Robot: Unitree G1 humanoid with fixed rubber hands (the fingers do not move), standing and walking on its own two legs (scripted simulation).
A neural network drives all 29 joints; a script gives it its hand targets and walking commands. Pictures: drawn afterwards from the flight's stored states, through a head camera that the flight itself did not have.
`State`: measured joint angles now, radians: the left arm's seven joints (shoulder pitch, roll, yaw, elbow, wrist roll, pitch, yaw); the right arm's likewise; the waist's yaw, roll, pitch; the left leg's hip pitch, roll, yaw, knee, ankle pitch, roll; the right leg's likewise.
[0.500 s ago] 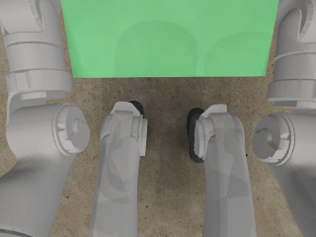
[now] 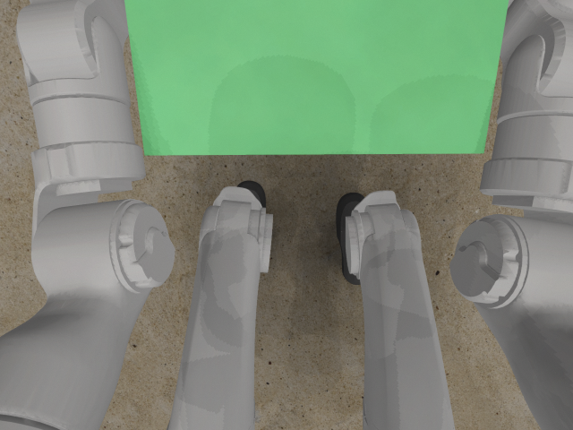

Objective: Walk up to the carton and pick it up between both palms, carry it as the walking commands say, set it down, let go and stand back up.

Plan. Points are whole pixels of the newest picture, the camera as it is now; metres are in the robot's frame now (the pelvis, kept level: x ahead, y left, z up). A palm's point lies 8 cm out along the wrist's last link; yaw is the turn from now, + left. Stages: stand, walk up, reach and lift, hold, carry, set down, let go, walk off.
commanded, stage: reach and lift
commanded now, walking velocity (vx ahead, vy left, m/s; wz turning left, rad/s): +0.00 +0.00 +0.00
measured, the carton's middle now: (307, 7) +0.54 +0.01 -0.16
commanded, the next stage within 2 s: none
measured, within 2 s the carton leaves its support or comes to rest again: neither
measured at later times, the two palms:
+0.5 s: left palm out of the picture +0.54 +0.19 -0.03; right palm out of the picture +0.54 -0.17 -0.03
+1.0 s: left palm out of the picture +0.51 +0.19 +0.04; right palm out of the picture +0.50 -0.18 +0.04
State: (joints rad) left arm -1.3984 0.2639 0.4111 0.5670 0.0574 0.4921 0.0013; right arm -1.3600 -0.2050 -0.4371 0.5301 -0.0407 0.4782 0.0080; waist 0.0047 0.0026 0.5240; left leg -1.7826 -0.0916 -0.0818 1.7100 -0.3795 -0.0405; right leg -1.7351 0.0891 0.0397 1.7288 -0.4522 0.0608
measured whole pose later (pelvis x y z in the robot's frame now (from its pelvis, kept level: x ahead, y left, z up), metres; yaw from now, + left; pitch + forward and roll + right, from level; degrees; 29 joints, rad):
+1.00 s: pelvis +0.01 +0.00 +0.12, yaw +1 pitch +16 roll -1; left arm -1.11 0.16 0.40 0.46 0.08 0.46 -0.02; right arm -1.05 -0.11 -0.42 0.41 -0.06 0.45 0.02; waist 0.00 -0.01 0.52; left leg -1.26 -0.09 -0.10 1.29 -0.30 -0.04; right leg -1.23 0.09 0.08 1.32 -0.37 0.05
